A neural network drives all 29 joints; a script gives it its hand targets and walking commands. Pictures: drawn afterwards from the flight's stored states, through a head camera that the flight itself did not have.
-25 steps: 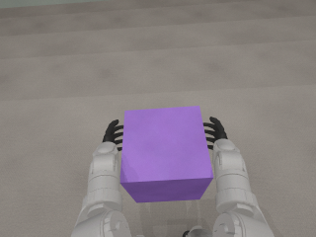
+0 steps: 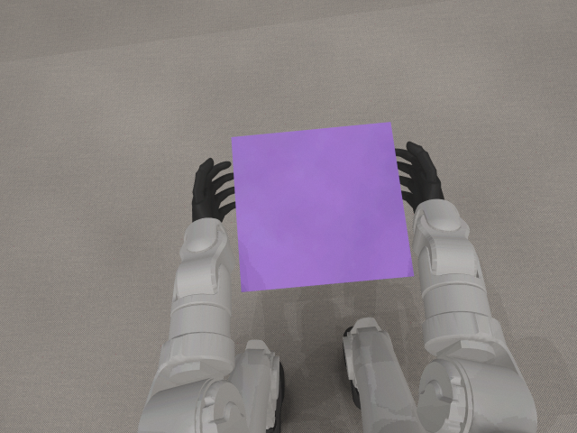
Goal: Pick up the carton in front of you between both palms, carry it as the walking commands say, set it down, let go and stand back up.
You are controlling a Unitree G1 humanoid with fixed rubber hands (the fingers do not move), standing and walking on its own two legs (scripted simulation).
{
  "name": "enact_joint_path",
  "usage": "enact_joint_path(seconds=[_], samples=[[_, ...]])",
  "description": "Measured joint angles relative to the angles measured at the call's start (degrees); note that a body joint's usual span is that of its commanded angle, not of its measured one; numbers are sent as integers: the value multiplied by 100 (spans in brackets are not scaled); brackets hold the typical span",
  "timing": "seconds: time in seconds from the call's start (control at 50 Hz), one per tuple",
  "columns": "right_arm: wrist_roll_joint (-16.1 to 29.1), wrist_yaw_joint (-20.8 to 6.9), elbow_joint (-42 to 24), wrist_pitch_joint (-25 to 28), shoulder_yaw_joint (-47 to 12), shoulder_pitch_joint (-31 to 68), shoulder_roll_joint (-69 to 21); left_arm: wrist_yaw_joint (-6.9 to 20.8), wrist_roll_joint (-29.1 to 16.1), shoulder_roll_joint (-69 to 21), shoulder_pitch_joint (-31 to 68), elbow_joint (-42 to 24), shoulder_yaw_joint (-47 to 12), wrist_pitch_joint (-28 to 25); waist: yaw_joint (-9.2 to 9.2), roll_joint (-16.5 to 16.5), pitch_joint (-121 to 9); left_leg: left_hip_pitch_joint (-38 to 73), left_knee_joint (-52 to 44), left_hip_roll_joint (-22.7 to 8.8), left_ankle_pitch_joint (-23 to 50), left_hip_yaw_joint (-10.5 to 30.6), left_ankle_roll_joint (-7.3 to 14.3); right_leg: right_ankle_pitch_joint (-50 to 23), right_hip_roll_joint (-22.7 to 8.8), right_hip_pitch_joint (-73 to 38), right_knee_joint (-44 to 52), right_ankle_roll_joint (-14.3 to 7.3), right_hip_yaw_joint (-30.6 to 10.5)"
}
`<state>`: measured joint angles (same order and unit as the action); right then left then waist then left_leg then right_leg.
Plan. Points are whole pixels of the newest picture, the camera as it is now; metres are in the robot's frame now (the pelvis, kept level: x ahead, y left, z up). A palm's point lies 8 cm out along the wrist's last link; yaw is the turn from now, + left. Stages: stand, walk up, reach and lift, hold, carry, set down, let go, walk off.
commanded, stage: set down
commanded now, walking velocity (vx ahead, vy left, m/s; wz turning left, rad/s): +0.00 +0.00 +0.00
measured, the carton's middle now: (314, 220) +0.42 -0.04 -0.16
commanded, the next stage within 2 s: none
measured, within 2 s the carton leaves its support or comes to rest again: rests again in 1.44 s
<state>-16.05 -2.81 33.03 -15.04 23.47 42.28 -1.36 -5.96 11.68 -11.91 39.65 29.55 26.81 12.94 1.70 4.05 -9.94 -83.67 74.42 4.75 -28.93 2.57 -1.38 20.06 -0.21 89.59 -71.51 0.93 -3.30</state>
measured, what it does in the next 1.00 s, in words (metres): lowers itself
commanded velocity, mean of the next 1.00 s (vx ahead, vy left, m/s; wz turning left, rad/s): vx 0.00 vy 0.00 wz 0.00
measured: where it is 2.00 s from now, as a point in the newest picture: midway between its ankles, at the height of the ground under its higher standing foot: (315, 399)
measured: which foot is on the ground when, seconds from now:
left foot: down 0.00-1.00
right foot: down 0.00-1.00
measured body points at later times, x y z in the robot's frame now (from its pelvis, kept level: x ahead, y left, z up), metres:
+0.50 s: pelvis -0.03 -0.02 -0.13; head +0.27 -0.08 +0.20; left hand +0.46 +0.07 -0.23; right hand +0.47 -0.23 -0.25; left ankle +0.04 +0.12 -0.59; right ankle +0.09 -0.13 -0.59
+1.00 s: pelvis -0.05 -0.01 -0.22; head +0.32 -0.08 +0.03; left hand +0.49 +0.06 -0.39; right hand +0.50 -0.25 -0.39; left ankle +0.04 +0.13 -0.59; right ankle +0.09 -0.13 -0.59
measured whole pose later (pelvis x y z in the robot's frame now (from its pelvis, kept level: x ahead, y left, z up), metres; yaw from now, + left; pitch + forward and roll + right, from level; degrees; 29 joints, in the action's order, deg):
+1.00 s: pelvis -0.05 -0.01 -0.22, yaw +6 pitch +41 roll +7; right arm -7.2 -2.1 51.3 -16.4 14.8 80.8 19.6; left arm -15.1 1.7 -1.6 74.8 42.1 24.6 12.7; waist 5.7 5.9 15.0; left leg -123.0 118.1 9.0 -37.4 0.3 -5.3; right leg 25.7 0.0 131.5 -115.9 0.3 -5.5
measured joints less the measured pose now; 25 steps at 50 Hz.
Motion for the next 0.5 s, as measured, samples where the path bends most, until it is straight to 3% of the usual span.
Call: enact_joint_path(seconds=[0.2,0.5], samples=[[-3,-137,526,10,70,784,421,-273,-3,23,593,239,68,-51,95,-41,-53,-1263,1023,64,-254,-134,-30,208,16,1337,-1063,27,-121],[309,13,834,-168,-228,2006,964,-450,-365,409,1748,491,131,-2,149,10,591,-2742,2509,118,-531,-187,-250,377,85,2962,-2617,-86,-152]])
